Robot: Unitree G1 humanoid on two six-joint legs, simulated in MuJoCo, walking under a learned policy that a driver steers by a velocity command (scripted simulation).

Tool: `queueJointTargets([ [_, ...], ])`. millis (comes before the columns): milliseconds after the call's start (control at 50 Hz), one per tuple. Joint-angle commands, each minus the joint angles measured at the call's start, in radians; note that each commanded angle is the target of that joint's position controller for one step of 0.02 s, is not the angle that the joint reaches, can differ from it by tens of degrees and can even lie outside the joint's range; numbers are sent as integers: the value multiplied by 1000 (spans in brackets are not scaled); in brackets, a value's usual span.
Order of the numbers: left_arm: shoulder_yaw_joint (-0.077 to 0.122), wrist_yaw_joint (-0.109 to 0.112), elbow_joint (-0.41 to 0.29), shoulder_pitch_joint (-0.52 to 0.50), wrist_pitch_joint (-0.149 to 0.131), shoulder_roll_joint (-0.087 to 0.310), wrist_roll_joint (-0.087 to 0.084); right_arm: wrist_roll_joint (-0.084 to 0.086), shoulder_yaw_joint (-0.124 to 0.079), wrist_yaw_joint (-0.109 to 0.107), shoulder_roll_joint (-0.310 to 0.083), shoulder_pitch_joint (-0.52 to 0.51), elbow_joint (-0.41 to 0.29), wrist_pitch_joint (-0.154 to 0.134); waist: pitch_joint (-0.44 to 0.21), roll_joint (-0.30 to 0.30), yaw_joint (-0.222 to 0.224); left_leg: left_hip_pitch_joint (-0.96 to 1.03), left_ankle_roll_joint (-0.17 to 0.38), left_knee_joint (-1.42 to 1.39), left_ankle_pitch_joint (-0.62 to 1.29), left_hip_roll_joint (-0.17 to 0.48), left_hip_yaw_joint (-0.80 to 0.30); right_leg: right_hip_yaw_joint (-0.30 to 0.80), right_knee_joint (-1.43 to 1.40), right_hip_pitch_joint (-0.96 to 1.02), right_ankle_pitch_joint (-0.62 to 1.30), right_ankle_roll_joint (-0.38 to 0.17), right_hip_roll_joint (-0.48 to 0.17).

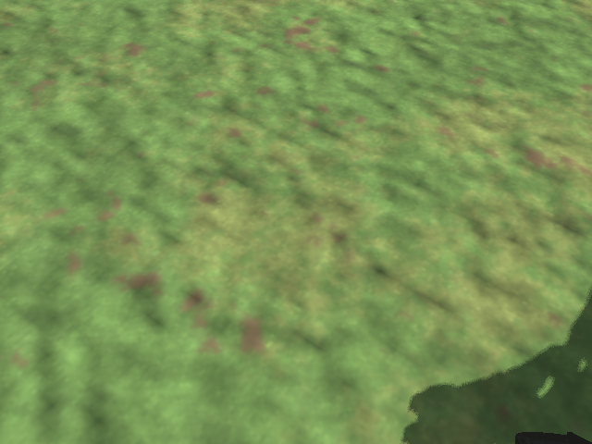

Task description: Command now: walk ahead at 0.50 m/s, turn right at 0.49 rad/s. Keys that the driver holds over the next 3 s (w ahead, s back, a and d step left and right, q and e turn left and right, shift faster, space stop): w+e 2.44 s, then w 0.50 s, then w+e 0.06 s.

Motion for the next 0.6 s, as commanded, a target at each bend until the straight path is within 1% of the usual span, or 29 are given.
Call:
queueJointTargets([
  [20,30,-3,-106,-67,-7,98,7,-8,-35,-1,-99,112,5,0,18,163,-82,325,160,-273,-60,292,-328,24,127,-419,100,12,-118],
  [40,28,-9,-114,-74,0,79,5,-11,-36,-2,-100,96,11,-3,32,171,-68,275,154,-298,-2,275,-265,16,109,-386,128,16,-134],
  [80,22,-17,-134,-100,10,50,7,-8,-45,-3,-114,94,27,-12,33,150,-61,245,168,-331,104,269,-178,2,77,-378,185,30,-141],
  [120,17,-22,-159,-140,13,39,12,-7,-54,-6,-138,102,46,-15,39,117,-62,246,180,-345,187,275,-109,0,-4,-391,252,42,-146],
  [160,9,-34,-176,-182,10,28,11,-5,-59,-9,-159,104,60,-13,41,102,-72,251,171,-349,239,262,-31,-17,-120,-369,355,39,-144],
  [220,-1,-53,-211,-282,3,19,13,4,-65,-13,-190,134,83,-5,62,85,-107,260,151,-347,260,257,57,-66,-278,-318,464,19,-126],
  [260,-2,-63,-239,-337,4,25,11,14,-71,-14,-210,164,102,3,78,81,-120,303,138,-337,271,273,87,-88,-340,-310,457,-2,-118],
  [300,2,-71,-265,-372,7,39,11,24,-77,-13,-228,185,118,15,86,84,-119,366,120,-298,350,292,114,-112,-381,-306,398,-30,-103],
  [320,8,-74,-274,-370,8,51,13,27,-80,-15,-241,186,121,21,75,93,-107,389,109,-253,475,295,134,-136,-396,-273,351,-49,-81],
  [340,17,-75,-277,-348,12,69,16,30,-85,-18,-258,187,121,28,46,113,-85,407,98,-182,655,294,155,-167,-400,-212,296,-70,-47],
  [360,33,-72,-267,-277,16,98,18,33,-90,-22,-274,187,121,36,-6,125,-39,408,86,-57,818,285,178,-197,-407,-103,255,-96,-4],
  [380,61,-64,-229,-126,21,143,15,35,-86,-26,-268,180,118,41,-85,109,48,338,58,141,859,255,210,-208,-462,116,303,-132,39],
  [400,94,-43,-188,46,33,214,11,14,-69,-30,-231,200,104,37,-179,29,120,103,16,432,604,218,211,-63,-471,431,325,-182,-30],
  [420,105,-35,-198,4,26,331,2,-28,-19,-14,-82,300,43,14,-264,-253,-14,-348,-45,794,-359,14,141,520,-566,742,164,-365,-303],
  [440,81,-40,-230,45,11,249,7,3,-29,1,-168,208,40,-21,-401,-133,72,-439,-32,901,-408,2,-88,746,-709,783,16,-400,-363],
  [460,64,-44,-212,15,-3,197,17,41,-43,8,-212,107,7,-36,-244,-81,81,-514,-15,886,-307,46,-89,601,-734,683,76,-345,-332],
  [480,57,-42,-212,-39,-10,179,16,33,-35,2,-195,87,2,-45,-146,-11,39,-486,-7,801,-218,86,-81,480,-736,532,171,-313,-287],
  [500,49,-40,-222,-107,-11,153,21,8,-37,-6,-193,89,14,-45,-90,22,-5,-422,-14,716,-169,114,-79,390,-741,396,290,-289,-249],
  [520,40,-36,-238,-148,-13,130,34,-3,-43,-8,-199,110,19,-35,-70,4,-44,-347,-19,671,-135,134,-88,331,-761,299,390,-281,-220],
  [540,39,-34,-244,-166,-14,127,38,-7,-45,-7,-196,124,21,-23,-63,-10,-64,-305,-31,640,-120,135,-86,313,-781,241,437,-285,-209],
  [580,40,-25,-230,-160,-20,131,30,-15,-38,-9,-167,123,22,-4,-45,-3,-74,-279,-62,565,-90,127,-65,254,-801,159,521,-295,-192],
  [600,43,-18,-222,-149,-21,142,28,-18,-33,-11,-153,96,13,1,-29,0,-70,-281,-75,510,-47,119,-57,225,-808,127,531,-291,-177],
])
